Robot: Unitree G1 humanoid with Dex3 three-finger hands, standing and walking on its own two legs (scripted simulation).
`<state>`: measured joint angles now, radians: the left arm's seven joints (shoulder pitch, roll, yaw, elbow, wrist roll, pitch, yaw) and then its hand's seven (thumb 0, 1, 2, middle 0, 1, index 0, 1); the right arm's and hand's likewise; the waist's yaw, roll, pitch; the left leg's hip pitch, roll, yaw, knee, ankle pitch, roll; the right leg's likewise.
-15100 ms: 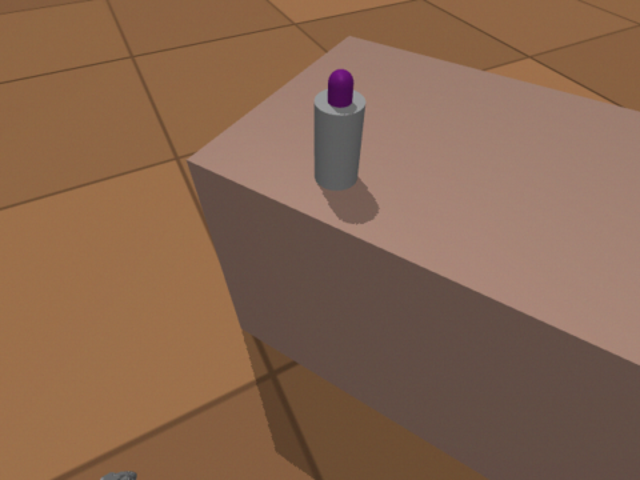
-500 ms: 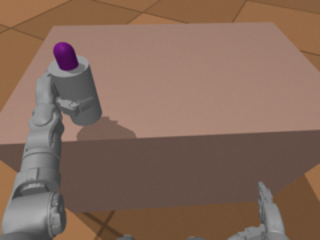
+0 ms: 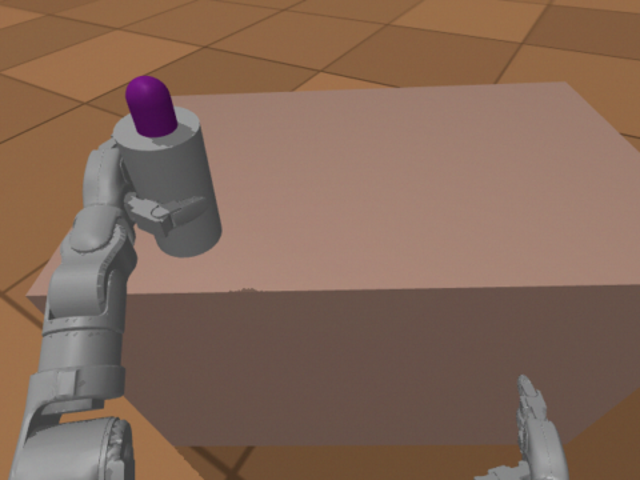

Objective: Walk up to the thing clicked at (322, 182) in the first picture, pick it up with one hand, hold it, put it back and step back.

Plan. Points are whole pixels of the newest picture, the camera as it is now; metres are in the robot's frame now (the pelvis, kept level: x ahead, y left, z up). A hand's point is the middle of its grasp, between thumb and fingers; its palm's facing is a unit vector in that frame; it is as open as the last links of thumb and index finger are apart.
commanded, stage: lift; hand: left
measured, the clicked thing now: (170, 169) +0.38 +0.18 +0.23
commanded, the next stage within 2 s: hold in 0.68 s
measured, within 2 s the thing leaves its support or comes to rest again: neither
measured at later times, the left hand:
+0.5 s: hand (155, 183) +0.34 +0.17 +0.24, palm faces +0.16 -0.98 -0.06, open 11.6 cm
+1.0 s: hand (140, 162) +0.33 +0.18 +0.27, palm faces +0.14 -0.99 -0.05, open 11.6 cm
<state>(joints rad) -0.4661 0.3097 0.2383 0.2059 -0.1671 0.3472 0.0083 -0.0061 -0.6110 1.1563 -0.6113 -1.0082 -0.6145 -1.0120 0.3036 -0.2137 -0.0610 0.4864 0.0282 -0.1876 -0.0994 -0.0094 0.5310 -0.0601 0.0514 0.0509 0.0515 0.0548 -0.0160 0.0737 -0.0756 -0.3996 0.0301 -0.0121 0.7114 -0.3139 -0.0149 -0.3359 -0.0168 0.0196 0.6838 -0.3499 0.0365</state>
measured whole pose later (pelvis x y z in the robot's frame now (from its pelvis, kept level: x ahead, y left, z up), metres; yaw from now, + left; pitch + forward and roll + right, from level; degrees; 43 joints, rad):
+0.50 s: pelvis -0.01 -0.01 +0.01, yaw +1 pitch -2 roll +0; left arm -0.40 0.30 0.26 -0.07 -0.22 0.62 0.00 -0.01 -0.61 1.16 -0.61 -1.01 -0.62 -1.01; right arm 0.24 -0.21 -0.07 0.66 0.02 -0.33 -0.14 -0.01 0.52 -0.06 0.05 0.05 0.05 0.06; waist 0.01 0.09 -0.07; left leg -0.33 0.02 -0.02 0.63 -0.27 -0.02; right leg -0.27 -0.03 0.01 0.63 -0.32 0.03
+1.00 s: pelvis +0.00 +0.00 +0.01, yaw +1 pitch -2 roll +0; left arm -0.45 0.32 0.29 -0.15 -0.24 0.74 -0.04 -0.01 -0.61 1.15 -0.62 -1.00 -0.62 -1.00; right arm 0.24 -0.20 -0.06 0.70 0.03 -0.40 -0.15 -0.01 0.50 -0.07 0.05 0.05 0.05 0.06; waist 0.02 0.09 -0.08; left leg -0.32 0.01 -0.02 0.63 -0.27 -0.02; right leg -0.26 -0.03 0.01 0.63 -0.33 0.03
